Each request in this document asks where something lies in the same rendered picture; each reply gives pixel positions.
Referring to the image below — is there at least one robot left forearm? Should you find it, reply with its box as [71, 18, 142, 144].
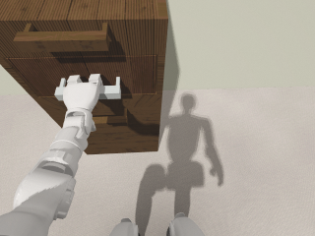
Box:
[13, 108, 93, 209]

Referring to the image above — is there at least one right robot thigh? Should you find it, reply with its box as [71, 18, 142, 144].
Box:
[169, 216, 205, 236]

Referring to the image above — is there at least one handle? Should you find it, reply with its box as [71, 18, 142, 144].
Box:
[92, 115, 128, 127]
[54, 77, 121, 101]
[13, 30, 109, 53]

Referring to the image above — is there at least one robot thigh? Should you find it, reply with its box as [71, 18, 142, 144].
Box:
[109, 221, 139, 236]
[169, 216, 205, 236]

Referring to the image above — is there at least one robot left upper arm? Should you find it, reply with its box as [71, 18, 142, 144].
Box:
[0, 167, 77, 236]

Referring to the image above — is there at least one left robot hand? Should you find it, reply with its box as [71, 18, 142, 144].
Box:
[63, 74, 103, 132]

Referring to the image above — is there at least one left robot thigh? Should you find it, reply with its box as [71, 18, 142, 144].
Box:
[109, 221, 139, 236]

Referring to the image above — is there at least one cabinet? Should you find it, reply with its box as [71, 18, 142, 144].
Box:
[0, 0, 168, 155]

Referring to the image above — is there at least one drawer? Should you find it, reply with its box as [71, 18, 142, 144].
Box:
[6, 54, 157, 97]

